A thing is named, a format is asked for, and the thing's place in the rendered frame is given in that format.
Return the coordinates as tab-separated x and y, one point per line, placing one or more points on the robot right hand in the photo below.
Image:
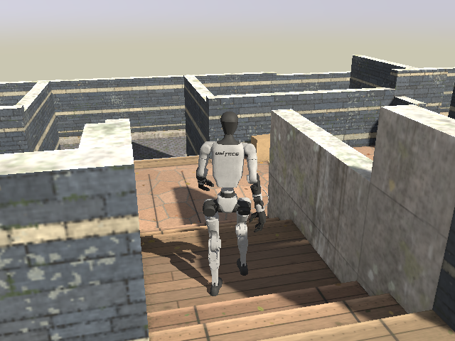
262	219

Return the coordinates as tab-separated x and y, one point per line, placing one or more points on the right robot foot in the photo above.
243	269

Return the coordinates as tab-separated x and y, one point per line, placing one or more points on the right robot shin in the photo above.
242	243

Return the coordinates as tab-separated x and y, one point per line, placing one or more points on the robot left upper arm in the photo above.
205	149

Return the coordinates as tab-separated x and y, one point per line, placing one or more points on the left robot forearm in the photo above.
201	180

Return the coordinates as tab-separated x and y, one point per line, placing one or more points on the robot left hand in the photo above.
208	182

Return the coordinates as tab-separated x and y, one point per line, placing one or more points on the robot right upper arm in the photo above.
251	151

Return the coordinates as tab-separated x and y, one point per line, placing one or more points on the right robot forearm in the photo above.
257	195

